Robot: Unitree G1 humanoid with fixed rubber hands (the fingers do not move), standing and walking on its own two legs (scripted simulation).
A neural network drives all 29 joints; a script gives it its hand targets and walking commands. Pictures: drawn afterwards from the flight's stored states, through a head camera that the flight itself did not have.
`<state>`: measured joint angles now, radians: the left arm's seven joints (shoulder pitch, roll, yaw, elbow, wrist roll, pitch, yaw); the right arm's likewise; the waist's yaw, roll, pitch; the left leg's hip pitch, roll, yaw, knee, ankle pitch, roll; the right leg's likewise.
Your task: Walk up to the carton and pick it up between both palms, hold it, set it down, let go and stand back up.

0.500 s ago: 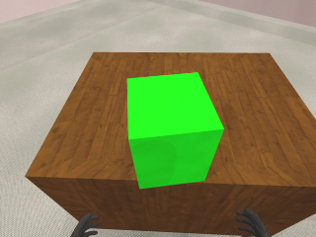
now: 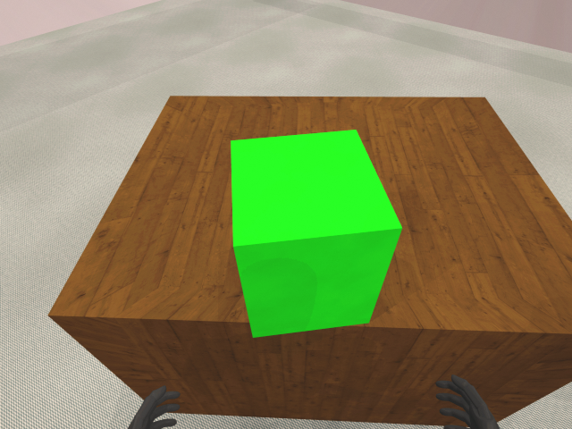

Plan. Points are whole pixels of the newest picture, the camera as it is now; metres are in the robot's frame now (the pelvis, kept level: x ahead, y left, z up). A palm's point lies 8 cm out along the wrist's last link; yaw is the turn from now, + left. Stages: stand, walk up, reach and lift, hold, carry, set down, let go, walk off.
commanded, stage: stand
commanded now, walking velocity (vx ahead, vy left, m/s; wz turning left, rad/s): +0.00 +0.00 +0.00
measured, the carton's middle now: (303, 236) +0.42 -0.01 +0.04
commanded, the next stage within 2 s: walk up in 0.94 s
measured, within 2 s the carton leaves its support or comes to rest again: neither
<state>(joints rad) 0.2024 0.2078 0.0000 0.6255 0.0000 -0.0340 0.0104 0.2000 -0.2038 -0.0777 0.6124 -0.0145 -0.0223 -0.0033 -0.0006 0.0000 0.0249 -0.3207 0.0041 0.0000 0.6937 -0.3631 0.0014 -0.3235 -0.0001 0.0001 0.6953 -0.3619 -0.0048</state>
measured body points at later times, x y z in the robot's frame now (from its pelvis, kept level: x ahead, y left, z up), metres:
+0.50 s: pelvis -0.01 +0.00 +0.00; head -0.01 +0.00 +0.45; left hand +0.14 +0.23 -0.09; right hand +0.14 -0.25 -0.09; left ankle +0.00 +0.12 -0.72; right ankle +0.01 -0.12 -0.72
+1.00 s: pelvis -0.02 +0.00 +0.00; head -0.02 +0.00 +0.45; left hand +0.13 +0.23 -0.10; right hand +0.13 -0.25 -0.09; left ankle +0.00 +0.12 -0.72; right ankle +0.01 -0.12 -0.72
